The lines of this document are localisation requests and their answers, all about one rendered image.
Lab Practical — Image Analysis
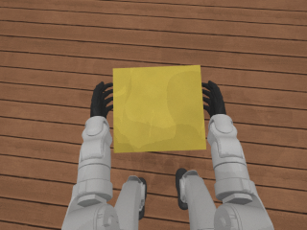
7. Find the right robot upper arm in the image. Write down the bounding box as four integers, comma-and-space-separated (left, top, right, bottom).
213, 202, 274, 230

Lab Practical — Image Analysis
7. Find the left robot hand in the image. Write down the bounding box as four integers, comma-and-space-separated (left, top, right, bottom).
90, 81, 113, 118

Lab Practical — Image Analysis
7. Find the carton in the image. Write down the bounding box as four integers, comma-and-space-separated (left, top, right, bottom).
112, 65, 206, 153

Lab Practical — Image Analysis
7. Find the robot right forearm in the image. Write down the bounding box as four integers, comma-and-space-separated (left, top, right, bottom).
207, 114, 274, 230

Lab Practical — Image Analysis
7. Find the right robot thigh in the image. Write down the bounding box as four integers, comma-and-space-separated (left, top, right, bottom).
179, 175, 217, 230

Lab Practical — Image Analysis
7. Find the robot left forearm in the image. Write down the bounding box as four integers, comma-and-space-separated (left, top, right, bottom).
61, 116, 113, 230

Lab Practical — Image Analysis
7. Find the right robot hand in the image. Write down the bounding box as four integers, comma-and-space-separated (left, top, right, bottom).
201, 80, 226, 119

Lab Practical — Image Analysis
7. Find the right robot foot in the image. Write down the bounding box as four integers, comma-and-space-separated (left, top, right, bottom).
176, 168, 188, 210

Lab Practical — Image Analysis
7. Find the left robot upper arm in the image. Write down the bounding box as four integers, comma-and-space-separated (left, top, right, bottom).
61, 202, 121, 230

